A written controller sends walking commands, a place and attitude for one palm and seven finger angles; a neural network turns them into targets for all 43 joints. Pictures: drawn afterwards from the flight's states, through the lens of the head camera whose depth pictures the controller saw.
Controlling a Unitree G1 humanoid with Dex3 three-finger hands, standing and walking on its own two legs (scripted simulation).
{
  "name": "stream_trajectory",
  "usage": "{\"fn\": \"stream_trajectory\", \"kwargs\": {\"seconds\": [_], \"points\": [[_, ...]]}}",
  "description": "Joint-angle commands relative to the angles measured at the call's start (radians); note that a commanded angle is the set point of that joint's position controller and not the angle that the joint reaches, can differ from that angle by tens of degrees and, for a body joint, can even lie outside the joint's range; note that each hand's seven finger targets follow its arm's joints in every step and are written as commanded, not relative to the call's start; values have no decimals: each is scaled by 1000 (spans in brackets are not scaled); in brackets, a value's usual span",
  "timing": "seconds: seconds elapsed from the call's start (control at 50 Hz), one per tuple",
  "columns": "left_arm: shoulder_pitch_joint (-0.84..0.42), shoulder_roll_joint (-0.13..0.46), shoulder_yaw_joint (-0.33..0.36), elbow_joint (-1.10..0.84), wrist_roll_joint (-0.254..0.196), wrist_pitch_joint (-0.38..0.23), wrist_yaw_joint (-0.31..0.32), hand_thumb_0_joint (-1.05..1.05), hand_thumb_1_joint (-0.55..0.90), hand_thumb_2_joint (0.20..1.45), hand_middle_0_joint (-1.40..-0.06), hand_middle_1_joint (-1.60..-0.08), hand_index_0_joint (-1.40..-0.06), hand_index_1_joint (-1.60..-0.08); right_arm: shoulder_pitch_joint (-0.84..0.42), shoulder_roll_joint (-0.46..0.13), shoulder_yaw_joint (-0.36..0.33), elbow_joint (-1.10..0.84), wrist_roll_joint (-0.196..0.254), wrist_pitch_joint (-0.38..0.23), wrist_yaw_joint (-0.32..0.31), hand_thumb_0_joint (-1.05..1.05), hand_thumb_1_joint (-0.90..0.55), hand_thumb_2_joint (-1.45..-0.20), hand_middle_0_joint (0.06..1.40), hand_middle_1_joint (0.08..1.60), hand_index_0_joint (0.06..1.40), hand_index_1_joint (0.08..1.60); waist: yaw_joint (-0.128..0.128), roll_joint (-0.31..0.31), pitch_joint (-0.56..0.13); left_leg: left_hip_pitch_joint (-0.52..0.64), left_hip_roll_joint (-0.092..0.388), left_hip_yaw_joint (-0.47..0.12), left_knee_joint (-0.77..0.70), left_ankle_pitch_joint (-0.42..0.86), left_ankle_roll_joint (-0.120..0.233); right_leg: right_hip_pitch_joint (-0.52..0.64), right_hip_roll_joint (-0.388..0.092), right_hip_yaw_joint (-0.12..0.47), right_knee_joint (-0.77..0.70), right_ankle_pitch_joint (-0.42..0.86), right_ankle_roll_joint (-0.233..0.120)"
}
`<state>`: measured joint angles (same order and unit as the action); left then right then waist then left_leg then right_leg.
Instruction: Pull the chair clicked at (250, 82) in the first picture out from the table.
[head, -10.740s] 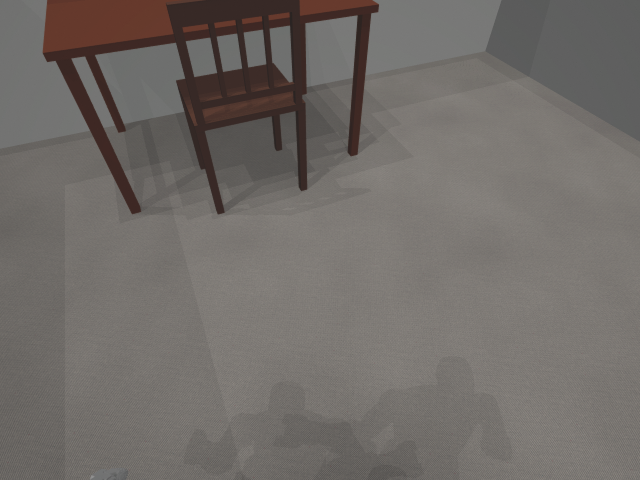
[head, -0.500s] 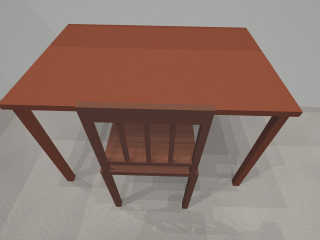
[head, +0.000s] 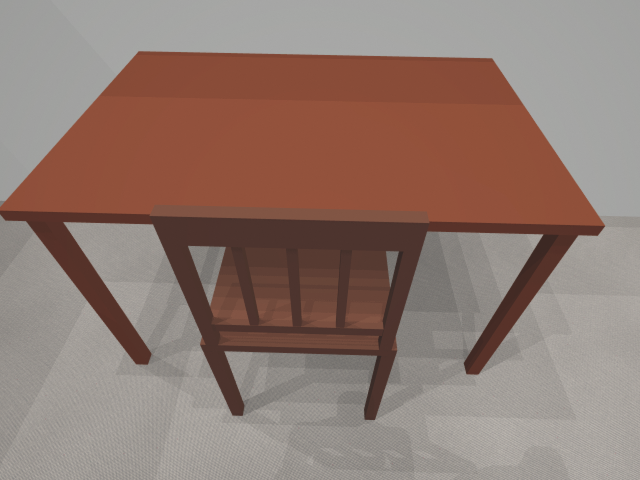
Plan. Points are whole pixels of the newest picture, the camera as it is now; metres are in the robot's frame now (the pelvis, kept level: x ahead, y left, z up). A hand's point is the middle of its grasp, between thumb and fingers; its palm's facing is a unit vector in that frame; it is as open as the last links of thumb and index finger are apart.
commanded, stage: look again from close up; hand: left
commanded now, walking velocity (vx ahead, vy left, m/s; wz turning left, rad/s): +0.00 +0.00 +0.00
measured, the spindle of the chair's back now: (294, 288) +0.47 +0.08 -0.11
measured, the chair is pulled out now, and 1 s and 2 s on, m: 0.00 0.00 0.00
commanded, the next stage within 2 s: raise the hand toward the chair's back in 0.40 s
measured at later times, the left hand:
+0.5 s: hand out of the picture -0.04 +0.15 -0.17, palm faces +0.05 -0.99 -0.16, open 7.4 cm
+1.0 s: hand out of the picture +0.13 +0.14 -0.08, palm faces +0.08 -1.00 +0.00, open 9.9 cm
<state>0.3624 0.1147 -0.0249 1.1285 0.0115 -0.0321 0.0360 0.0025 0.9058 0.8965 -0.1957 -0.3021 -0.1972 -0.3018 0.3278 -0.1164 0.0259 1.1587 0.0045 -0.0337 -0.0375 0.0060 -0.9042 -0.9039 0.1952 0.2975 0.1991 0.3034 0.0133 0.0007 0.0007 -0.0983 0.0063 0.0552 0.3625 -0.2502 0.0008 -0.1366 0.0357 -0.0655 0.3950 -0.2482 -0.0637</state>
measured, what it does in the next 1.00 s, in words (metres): lowers itself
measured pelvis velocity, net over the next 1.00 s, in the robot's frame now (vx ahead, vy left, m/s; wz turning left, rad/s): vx -0.05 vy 0.00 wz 0.03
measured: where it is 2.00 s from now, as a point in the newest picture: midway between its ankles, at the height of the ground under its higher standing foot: outside the picture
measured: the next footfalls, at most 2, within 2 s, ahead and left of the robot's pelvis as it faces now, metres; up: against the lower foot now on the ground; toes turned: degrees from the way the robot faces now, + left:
none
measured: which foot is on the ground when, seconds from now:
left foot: down 0.00-1.00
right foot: down 0.00-1.00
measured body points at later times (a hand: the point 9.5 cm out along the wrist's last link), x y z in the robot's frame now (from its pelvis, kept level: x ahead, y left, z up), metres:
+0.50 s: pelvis +0.00 -0.01 +0.00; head +0.00 -0.01 +0.45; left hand -0.04 +0.20 -0.16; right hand -0.02 -0.21 -0.17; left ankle -0.03 +0.12 -0.74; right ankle -0.02 -0.07 -0.74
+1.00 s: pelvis -0.05 +0.00 -0.10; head +0.00 +0.01 +0.35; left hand +0.12 +0.20 -0.08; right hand +0.22 -0.22 -0.12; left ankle -0.04 +0.12 -0.74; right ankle -0.02 -0.07 -0.74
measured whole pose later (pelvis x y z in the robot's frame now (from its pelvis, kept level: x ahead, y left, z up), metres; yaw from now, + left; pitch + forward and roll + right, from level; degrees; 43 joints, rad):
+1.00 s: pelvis -0.05 +0.00 -0.10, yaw +2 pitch +14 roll +1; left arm 0.50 0.11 -0.03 0.04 -0.12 -0.47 -0.10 0.01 0.52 0.73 -0.16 -0.24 -0.17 -0.24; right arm 0.09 -0.24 -0.05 0.42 0.01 -0.16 0.00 0.01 -0.90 -0.90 0.19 0.30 0.20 0.30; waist 0.03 -0.04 -0.15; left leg -0.86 0.00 0.03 1.17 -0.55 0.01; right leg -0.88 -0.01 -0.10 1.17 -0.54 -0.08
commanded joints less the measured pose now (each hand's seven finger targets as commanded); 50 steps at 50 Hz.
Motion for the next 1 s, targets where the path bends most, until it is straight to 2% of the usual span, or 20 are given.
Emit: {"fn": "stream_trajectory", "kwargs": {"seconds": [0.0, 0.22, 0.46, 0.48, 0.5, 0.52, 0.54, 0.56, 0.58, 0.62, 0.66, 0.7, 0.72, 0.74, 0.76, 0.8, 0.84, 0.88, 0.94, 0.98], "points": [[93, 90, 21, -16, -2, -7, 7, 0, 900, 900, -200, -300, -200, -300, 80, -74, -10, -8, -3, -6, -9, 0, -900, -900, 200, 300, 200, 300, 0, -11, 96, -40, 94, -90, -49, 140, 38, -59, -136, 136, -82, 176, 13], [99, 92, 21, -13, -2, -11, 7, 0, 900, 900, -200, -300, -200, -300, 86, -72, -11, -9, -3, -7, -9, 0, -900, -900, 200, 300, 200, 300, -2, -19, 62, -30, 92, -87, -37, 161, 36, -36, -141, 137, -76, 233, 16], [100, 90, 22, -11, -2, -7, 7, 0, 900, 900, -200, -300, -200, -300, 86, -68, -9, -7, -3, -2, -10, 0, -900, -900, 200, 300, 200, 300, 0, -2, 105, -55, 87, -86, -40, 124, 34, -60, -138, 141, -94, 169, 17], [125, 127, 31, 14, 13, -36, 47, 0, 900, 900, -200, -300, -200, -300, -53, -112, -21, -85, -9, -8, 6, 0, -900, -900, 200, 300, 200, 300, 29, -27, 178, -220, 79, -7, 217, 74, -12, -73, -213, 212, -52, 763, 105], [-607, 274, 7, -1468, -203, -241, 8, 0, 877, 890, -198, -296, -198, -296, -40, -343, -52, -457, 17, -151, -34, 0, -900, -900, 200, 300, 200, 300, -124, 168, -314, 70, -1, -30, 61, 214, 42, 15, -136, 164, 47, 466, 49], [-306, 241, 61, -1252, -136, -189, 72, 0, 853, 880, -195, -293, -195, -293, -127, -236, -40, -405, 15, -221, -60, 0, -900, -900, 200, 300, 200, 300, -28, 311, -363, 69, 6, -19, 66, 289, 45, 23, -61, 115, 80, 233, 9], [-26, 104, -2, -1098, -152, -60, 104, 0, 830, 870, -193, -289, -193, -289, -108, -200, -57, -414, 55, -252, -46, 0, -900, -900, 200, 300, 200, 300, -56, 183, -213, -42, 24, -62, 77, 258, 29, -81, -55, 36, 71, 129, 26], [-30, -40, -83, -1056, -169, -41, 90, 0, 807, 860, -191, -285, -191, -285, -96, -212, -53, -400, 54, -260, -54, 0, -900, -900, 200, 300, 200, 300, -54, 15, -71, -118, 18, -60, 101, 176, 38, -135, -52, 4, 72, 103, 37], [-55, -50, -119, -1117, -191, -88, 74, 0, 783, 850, -188, -282, -188, -282, -116, -244, -60, -443, 55, -289, -59, 0, -900, -900, 200, 300, 200, 300, -72, -81, 16, -159, 19, -77, 138, 82, 54, -228, -53, 14, 63, 36, 54], [-52, -47, -148, -1157, -200, -188, 41, 0, 737, 830, -184, -274, -184, -274, -118, -278, -59, -502, 30, -332, -61, 0, -900, -900, 200, 300, 200, 300, -101, -194, -11, -241, -6, -89, 236, -33, 59, -371, -57, 24, 99, -134, 68], [-79, -52, -119, -1096, -183, -291, 8, 0, 690, 810, -179, -267, -179, -267, -122, -266, -81, -550, 7, -350, -44, 0, -900, -900, 200, 300, 200, 300, -100, -227, -58, -359, -29, -86, 346, -88, 34, -485, -63, 29, 180, -245, 64], [131, -48, -36, -974, -207, -417, -67, 0, 643, 790, -174, -260, -174, -260, -163, -261, -98, -602, -7, -355, -15, 0, -900, -900, 200, 300, 200, 300, -12, -295, -96, -528, -32, -83, 431, -104, 11, -505, -64, 48, 286, -248, 53], [221, -33, 11, -971, -220, -486, -117, 0, 620, 780, -172, -256, -172, -256, -178, -256, -106, -629, -10, -349, 4, 0, -900, -900, 200, 300, 200, 300, 28, -280, -155, -586, -38, -75, 471, -74, 3, -474, -62, 53, 357, -159, 47], [307, 31, 97, -943, -217, -550, -162, 0, 597, 770, -170, -252, -170, -252, -186, -247, -116, -637, -5, -334, 28, 0, -900, -900, 200, 300, 200, 300, 73, -179, -221, -619, -48, -61, 509, -25, -9, -430, -66, 64, 428, -35, 35], [296, 35, 102, -983, -210, -624, -208, 0, 573, 760, -167, -249, -167, -249, -208, -240, -118, -659, -8, -316, 49, 0, -900, -900, 200, 300, 200, 300, 73, -122, -240, -666, -51, -54, 555, 8, -13, -435, -69, 63, 505, 76, 31], [309, 86, 144, -1029, -171, -631, -212, 0, 527, 740, -163, -241, -163, -241, -254, -237, -128, -742, -6, -264, 64, 0, -900, -900, 200, 300, 200, 300, 91, -52, -282, -715, -60, -11, 603, 13, 1, -445, -68, 75, 568, 91, 20], [257, 107, 130, -1130, -145, -553, -186, 0, 480, 720, -158, -234, -158, -234, -277, -228, -120, -809, 6, -203, 65, 0, -900, -900, 200, 300, 200, 300, 88, -7, -278, -743, -70, 0, 618, -32, 9, -452, -74, 120, 549, 24, 17], [136, 99, 92, -1293, -142, -507, -147, 0, 433, 700, -153, -227, -153, -227, -277, -224, -109, -866, 13, -164, 51, 0, -900, -900, 200, 300, 200, 300, 52, 22, -303, -726, -58, -15, 633, -56, 20, -497, -62, 127, 549, -27, 17], [-11, 96, 89, -1452, -154, -542, -92, 0, 363, 670, -146, -216, -146, -216, -223, -209, -98, -866, 9, -149, 26, 0, -900, -900, 200, 300, 200, 300, -14, -11, -315, -731, -28, -54, 679, -110, 32, -595, -45, 130, 542, -120, 32], [-34, 99, 86, -1507, -168, -593, -93, 0, 317, 650, -142, -208, -142, -208, -189, -204, -91, -841, 0, -161, 13, 0, -900, -900, 200, 300, 200, 300, -33, 48, -365, -704, -15, -75, 708, -48, 32, -600, -38, 114, 577, -45, 30]]}}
